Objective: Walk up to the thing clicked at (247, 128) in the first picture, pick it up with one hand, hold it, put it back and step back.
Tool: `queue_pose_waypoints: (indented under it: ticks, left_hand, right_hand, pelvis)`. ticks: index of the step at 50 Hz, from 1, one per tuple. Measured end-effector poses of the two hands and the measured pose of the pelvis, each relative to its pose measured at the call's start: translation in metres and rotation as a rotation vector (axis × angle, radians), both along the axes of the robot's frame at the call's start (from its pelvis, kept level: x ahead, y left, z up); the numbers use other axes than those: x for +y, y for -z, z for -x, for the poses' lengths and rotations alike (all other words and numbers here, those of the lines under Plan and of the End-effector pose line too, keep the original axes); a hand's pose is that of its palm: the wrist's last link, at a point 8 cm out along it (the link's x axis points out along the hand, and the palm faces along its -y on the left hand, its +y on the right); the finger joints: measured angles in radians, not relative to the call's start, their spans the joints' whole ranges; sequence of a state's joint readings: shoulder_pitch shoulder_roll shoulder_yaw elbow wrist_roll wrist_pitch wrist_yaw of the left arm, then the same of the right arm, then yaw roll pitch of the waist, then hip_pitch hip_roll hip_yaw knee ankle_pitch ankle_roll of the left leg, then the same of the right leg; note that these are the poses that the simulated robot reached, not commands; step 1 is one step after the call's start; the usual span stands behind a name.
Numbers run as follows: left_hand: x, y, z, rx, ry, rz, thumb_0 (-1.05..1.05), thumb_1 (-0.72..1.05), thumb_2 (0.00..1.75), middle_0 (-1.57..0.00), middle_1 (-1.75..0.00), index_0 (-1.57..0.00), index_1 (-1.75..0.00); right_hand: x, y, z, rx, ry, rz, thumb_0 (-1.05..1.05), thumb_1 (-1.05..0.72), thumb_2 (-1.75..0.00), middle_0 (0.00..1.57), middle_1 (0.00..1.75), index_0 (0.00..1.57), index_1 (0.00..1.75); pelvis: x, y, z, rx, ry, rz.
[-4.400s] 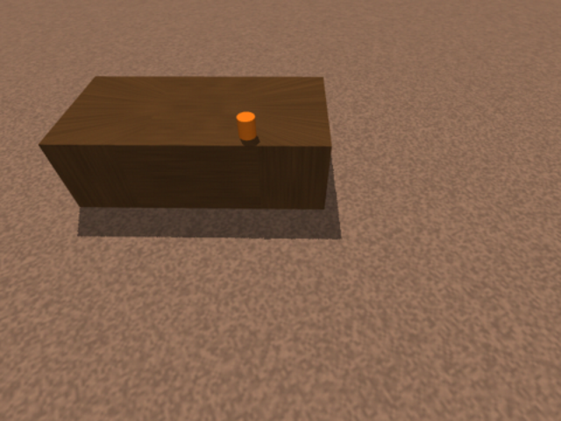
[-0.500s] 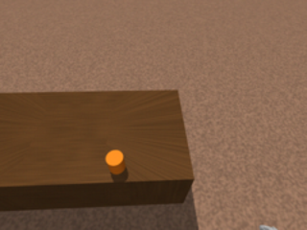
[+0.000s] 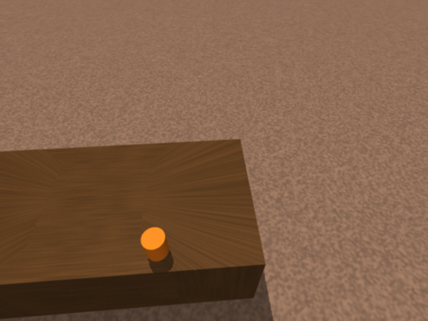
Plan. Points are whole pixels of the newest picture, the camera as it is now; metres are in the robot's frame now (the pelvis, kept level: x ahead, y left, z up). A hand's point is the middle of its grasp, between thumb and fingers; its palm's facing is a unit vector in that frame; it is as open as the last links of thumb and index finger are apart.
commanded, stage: walk up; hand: left
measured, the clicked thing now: (155, 244) +0.43 +0.22 -0.34
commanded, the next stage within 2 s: stand in 0.80 s
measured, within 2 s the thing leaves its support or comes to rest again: neither
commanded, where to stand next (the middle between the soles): +0.05 +0.00 m, yaw +1 degrees
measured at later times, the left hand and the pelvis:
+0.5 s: hand out of the picture +0.10 +0.26 -0.15, palm faces -0.03 -0.94 -0.33, open 7.4 cm; pelvis +0.01 +0.01 +0.00, yaw -1 degrees
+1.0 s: hand out of the picture +0.09 +0.25 -0.15, palm faces -0.03 -0.94 -0.33, open 7.4 cm; pelvis +0.01 +0.00 +0.01, yaw +0 degrees
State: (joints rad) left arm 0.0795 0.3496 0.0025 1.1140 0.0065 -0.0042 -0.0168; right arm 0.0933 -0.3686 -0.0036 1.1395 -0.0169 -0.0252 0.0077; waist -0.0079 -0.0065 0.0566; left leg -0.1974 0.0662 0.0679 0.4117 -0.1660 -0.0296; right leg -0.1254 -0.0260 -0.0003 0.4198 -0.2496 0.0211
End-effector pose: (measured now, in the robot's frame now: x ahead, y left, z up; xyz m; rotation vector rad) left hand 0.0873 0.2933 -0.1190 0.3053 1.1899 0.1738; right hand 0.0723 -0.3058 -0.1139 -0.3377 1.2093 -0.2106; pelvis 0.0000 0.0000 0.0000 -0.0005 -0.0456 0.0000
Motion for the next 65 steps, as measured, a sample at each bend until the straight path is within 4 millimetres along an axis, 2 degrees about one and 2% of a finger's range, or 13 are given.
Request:
queue_pose_waypoints:
  ticks: [10,25,41,65]
  left_hand:
    - [-0.003,0.002,-0.013,0.004,0.013,0.015,0.01,0.90,0.90,-0.21,-0.30,-0.20,-0.30]
    - [0.009,-0.001,-0.003,0.048,-0.012,-0.009,0.01,0.90,0.90,-0.21,-0.30,-0.20,-0.30]
    - [0.005,-0.001,0.000,0.052,-0.019,-0.006,0.01,0.90,0.90,-0.21,-0.30,-0.20,-0.30]
    - [0.007,-0.004,0.008,0.043,-0.004,-0.017,0.01,0.90,0.90,-0.21,-0.30,-0.20,-0.30]
  right_hand:
    - [0.001,-0.005,-0.001,0.002,0.020,0.010,0.01,-0.90,-0.90,0.20,0.30,0.21,0.30]
    - [0.014,0.001,-0.013,-0.003,0.013,-0.020,0.01,-0.90,-0.90,0.20,0.30,0.21,0.30]
    - [0.011,-0.001,-0.023,-0.013,0.009,-0.019,0.01,-0.90,-0.90,0.20,0.30,0.21,0.30]
    - [0.013,0.000,-0.007,0.022,0.007,-0.027,0.01,-0.90,-0.90,0.20,0.30,0.21,0.30]
  pelvis:
    - [0.002,-0.002,-0.005,0.005,0.008,0.001]
    - [0.006,-0.004,-0.012,0.009,0.010,-0.003]
    - [0.004,-0.004,-0.016,0.007,0.006,-0.004]
    - [0.004,-0.006,-0.007,0.004,0.000,-0.003]
